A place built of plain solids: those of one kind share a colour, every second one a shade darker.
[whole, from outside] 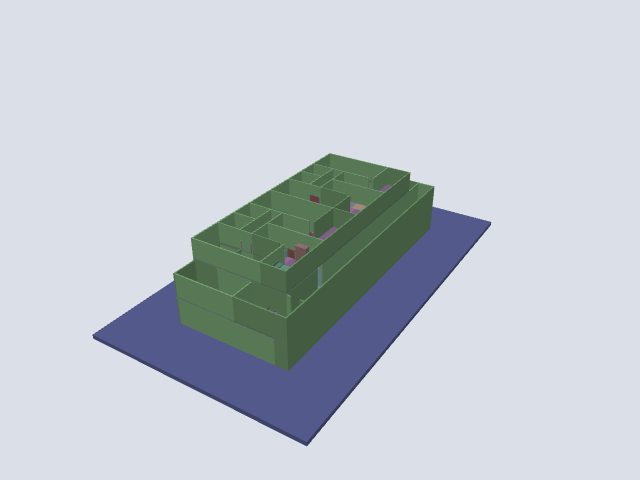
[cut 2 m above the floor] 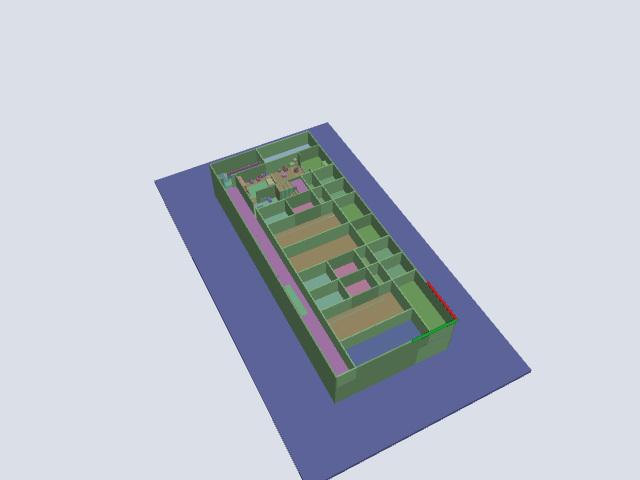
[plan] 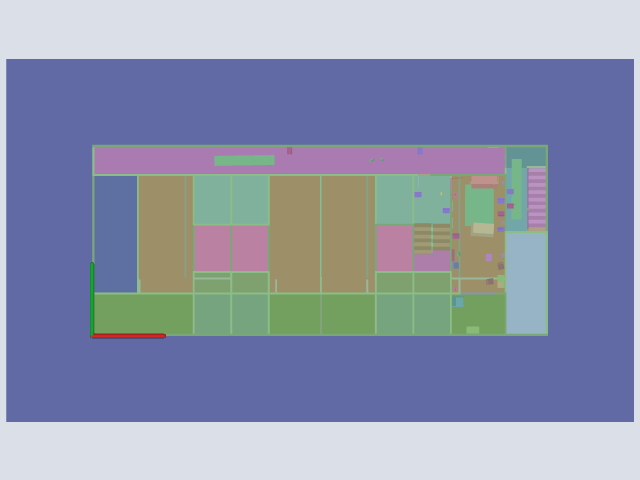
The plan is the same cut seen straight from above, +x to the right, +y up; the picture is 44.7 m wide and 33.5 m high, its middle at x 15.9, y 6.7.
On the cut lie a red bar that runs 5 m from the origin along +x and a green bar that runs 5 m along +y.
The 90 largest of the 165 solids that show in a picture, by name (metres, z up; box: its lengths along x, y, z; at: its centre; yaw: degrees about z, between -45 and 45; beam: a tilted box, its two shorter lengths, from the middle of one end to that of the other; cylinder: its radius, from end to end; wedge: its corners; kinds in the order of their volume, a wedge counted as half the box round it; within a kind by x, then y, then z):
{
 "under_1": {"box": [43.81, 25.34, 0.5], "at": [15.9, 6.67, -0.33]},
 "wall_1": {"box": [0.16, 2.74, 2.71], "at": [0.08, 1.53, 4.56]},
 "wall_2": {"box": [0.16, 3.79, 3.21], "at": [0.08, 2.06, 1.3]},
 "wall_3": {"box": [0.16, 8.14, 2.71], "at": [0.08, 7.1, 4.56]},
 "wall_4": {"box": [0.16, 9.1, 3.21], "at": [0.08, 8.63, 1.3]},
 "wall_5": {"box": [0.16, 8.15, 2.25], "at": [3.17, 4.24, 7.35]},
 "wall_6": {"box": [0.13, 8.14, 2.71], "at": [3.19, 7.1, 4.56]},
 "wall_7": {"box": [0.13, 2.74, 5.26], "at": [7.08, 1.53, 5.84]},
 "wall_8": {"box": [0.13, 3.33, 2.71], "at": [7.08, 9.51, 4.56]},
 "wall_9": {"box": [0.13, 2.74, 5.26], "at": [9.71, 1.53, 5.84]},
 "wall_10": {"box": [5.37, 0.13, 2.25], "at": [9.71, 2.96, 7.35]},
 "wall_11": {"box": [5.37, 0.13, 5.26], "at": [9.71, 4.46, 5.84]},
 "wall_12": {"box": [5.37, 0.13, 2.71], "at": [9.71, 7.78, 4.56]},
 "wall_13": {"box": [0.13, 6.64, 2.25], "at": [9.71, 7.85, 7.35]},
 "wall_14": {"box": [0.13, 3.33, 2.71], "at": [9.71, 9.51, 4.56]},
 "wall_15": {"box": [22.73, 0.13, 2.71], "at": [11.37, 11.23, 4.56]},
 "wall_16": {"box": [0.13, 2.74, 5.26], "at": [12.32, 1.53, 5.84]},
 "wall_17": {"box": [25.7, 0.13, 2.71], "at": [12.85, 2.96, 4.56]},
 "wall_18": {"box": [31.81, 0.16, 6.22], "at": [15.9, 0.08, 2.81]},
 "wall_19": {"box": [31.81, 0.16, 6.22], "at": [15.9, 13.26, 2.81]},
 "wall_20": {"box": [0.13, 8.15, 2.25], "at": [15.96, 4.24, 7.35]},
 "wall_21": {"box": [0.13, 8.14, 2.71], "at": [15.96, 7.1, 4.56]},
 "wall_22": {"box": [25.86, 0.16, 2.25], "at": [16.02, 0.08, 7.35]},
 "wall_23": {"box": [25.86, 0.16, 2.25], "at": [16.02, 11.25, 7.35]},
 "wall_24": {"box": [7.34, 0.13, 2.25], "at": [16.06, 8.38, 7.35]},
 "wall_25": {"box": [0.13, 2.74, 5.26], "at": [19.8, 1.53, 5.84]},
 "wall_26": {"box": [0.13, 2.74, 5.26], "at": [22.41, 1.53, 5.84]},
 "wall_27": {"box": [5.37, 0.13, 2.25], "at": [22.41, 2.96, 7.35]},
 "wall_28": {"box": [5.37, 0.13, 5.26], "at": [22.41, 4.46, 5.84]},
 "wall_29": {"box": [0.13, 6.64, 2.25], "at": [22.41, 7.85, 7.35]},
 "wall_30": {"box": [0.13, 2.74, 5.26], "at": [25.04, 1.53, 5.84]},
 "wall_31": {"box": [0.13, 5.7, 2.71], "at": [25.04, 7.38, 4.56]},
 "wall_32": {"box": [5.33, 0.13, 2.71], "at": [26.25, 11.23, 4.56]},
 "wall_33": {"box": [0.13, 4.16, 2.71], "at": [28.86, 5.11, 4.56]},
 "wall_34": {"box": [0.13, 3.85, 2.71], "at": [28.86, 9.25, 4.56]},
 "wall_35": {"box": [0.16, 8.15, 2.25], "at": [28.87, 4.24, 7.35]},
 "wall_36": {"box": [0.16, 7.03, 2.71], "at": [31.73, 3.68, 4.56]},
 "wall_37": {"box": [0.16, 11.57, 3.21], "at": [31.73, 5.95, 1.3]},
 "wall_38": {"box": [0.16, 5.86, 2.71], "at": [31.73, 10.25, 4.56]},
 "stair_main_1": {"box": [1.2, 4.13, 0.49], "at": [31.05, 9.66, -0.06]},
 "stair_main_2": {"box": [1.2, 3.88, 0.68], "at": [31.05, 9.79, 0.04]},
 "stair_main_3": {"box": [1.2, 3.62, 0.87], "at": [31.05, 9.92, 0.13]},
 "stair_main_4": {"box": [1.2, 3.36, 1.06], "at": [31.05, 10.05, 0.23]},
 "stair_main_5": {"box": [1.2, 3.11, 1.24], "at": [31.05, 10.18, 0.32]},
 "stair_main_6": {"box": [1.2, 2.85, 1.43], "at": [31.05, 10.3, 0.42]},
 "stair_main_7": {"box": [1.2, 2.59, 1.62], "at": [31.05, 10.43, 0.51]},
 "stair_main_8": {"box": [1.2, 2.34, 1.81], "at": [31.05, 10.56, 0.61]},
 "stair_main_9": {"box": [1.2, 2.08, 2.0], "at": [31.05, 10.69, 0.7]},
 "stair_main_10": {"box": [1.2, 1.82, 2.19], "at": [31.05, 10.82, 0.79]},
 "stair_main_11": {"box": [1.2, 1.57, 2.38], "at": [31.05, 10.95, 0.89]},
 "stair_main_12": {"box": [1.2, 1.31, 2.57], "at": [31.05, 11.07, 0.98]},
 "stair_main_13": {"box": [1.2, 1.05, 2.75], "at": [31.05, 11.2, 1.08]},
 "stair_main_14": {"box": [1.2, 0.8, 2.94], "at": [31.05, 11.33, 1.17]},
 "stair_main_15": {"box": [1.2, 0.54, 3.13], "at": [31.05, 11.46, 1.27]},
 "stair_1": {"box": [1.19, 0.82, 1.22], "at": [23.07, 6.13, 3.66]},
 "stair_2": {"box": [1.19, 1.08, 1.05], "at": [23.07, 6.26, 3.57]},
 "stair_3": {"box": [1.19, 1.35, 0.87], "at": [23.07, 6.39, 3.48]},
 "stair_4": {"box": [1.19, 1.61, 0.69], "at": [23.07, 6.53, 3.4]},
 "stair_5": {"box": [1.19, 1.88, 1.93], "at": [24.38, 6.9, 4.02]},
 "stair_6": {"box": [1.19, 1.61, 2.11], "at": [24.38, 7.03, 4.1]},
 "stair_7": {"box": [1.19, 1.35, 2.29], "at": [24.38, 7.17, 4.19]},
 "stair_8": {"box": [1.19, 1.08, 2.46], "at": [24.38, 7.3, 4.28]},
 "stair_9": {"box": [1.19, 0.82, 2.64], "at": [24.38, 7.43, 4.37]},
 "stair_10": {"box": [1.19, 0.55, 2.82], "at": [24.38, 7.56, 4.46]},
 "upper_floor_living_1": {"box": [3.77, 8.14, 0.16], "at": [5.13, 7.1, 3.13]},
 "upper_floor_living_2": {"box": [3.51, 8.14, 0.16], "at": [14.14, 7.1, 3.13]},
 "upper_floor_living_3": {"box": [3.7, 8.14, 0.16], "at": [17.88, 7.1, 3.13]},
 "upper_floor_living_4": {"box": [3.69, 8.14, 0.16], "at": [26.95, 7.1, 3.13]},
 "upper_floor_platform_1": {"box": [6.86, 2.74, 0.32], "at": [3.59, 1.53, 3.21]},
 "upper_floor_platform_2": {"box": [3.51, 2.74, 0.32], "at": [14.14, 1.53, 3.21]},
 "upper_floor_platform_3": {"box": [3.7, 2.74, 0.32], "at": [17.88, 1.53, 3.21]},
 "upper_floor_platform_4": {"box": [3.69, 2.74, 0.32], "at": [26.95, 1.53, 3.21]},
 "floor_passage_1": {"box": [2.73, 7.46, 0.5], "at": [30.29, 3.89, -0.25]},
 "upper_floor_gallery_1": {"box": [28.63, 1.88, 0.16], "at": [14.47, 12.24, 3.13]},
 "upper_floor_loft_1": {"box": [5.09, 2.73, 0.16], "at": [5.79, 9.8, 6.14]},
 "upper_floor_loft_2": {"box": [5.02, 2.73, 0.16], "at": [18.54, 9.8, 6.14]},
 "upper_floor_loft_3": {"box": [5.01, 2.73, 0.16], "at": [26.29, 9.8, 6.14]},
 "stair_landing_1": {"box": [1.3, 1.19, 1.75], "at": [23.13, 5.12, 3.93]},
 "stair_landing_2": {"box": [1.19, 1.46, 1.75], "at": [24.38, 5.26, 3.93]},
 "upper_floor_lobby_1": {"box": [2.49, 3.33, 0.16], "at": [8.39, 9.51, 3.13]},
 "upper_floor_lobby_2": {"box": [2.49, 3.33, 0.16], "at": [11.02, 9.51, 3.13]},
 "upper_floor_lobby_3": {"box": [2.49, 3.33, 0.16], "at": [21.11, 9.51, 3.13]},
 "upper_floor_lobby_4": {"box": [2.49, 3.33, 0.16], "at": [23.73, 9.51, 3.13]},
 "upper_floor_inner_1": {"box": [2.96, 8.14, 0.16], "at": [1.64, 7.1, 3.13]},
 "upper_floor_stairbay_1": {"box": [2.49, 3.18, 0.16], "at": [8.39, 6.12, 3.13]},
 "upper_floor_stairbay_2": {"box": [2.49, 3.18, 0.16], "at": [11.02, 6.12, 3.13]},
 "upper_floor_stairbay_3": {"box": [2.49, 3.18, 0.16], "at": [21.11, 6.12, 3.13]},
 "upper_floor_bay_store_1": {"box": [2.73, 7.03, 0.16], "at": [30.29, 3.68, 3.13]},
 "fireplace_1": {"box": [1.8, 0.36, 2.87], "at": [27.38, 10.98, 4.64]},
 "wardrobe_1": {"box": [0.6, 1.28, 2.0], "at": [24.09, 9.79, 7.22]}
}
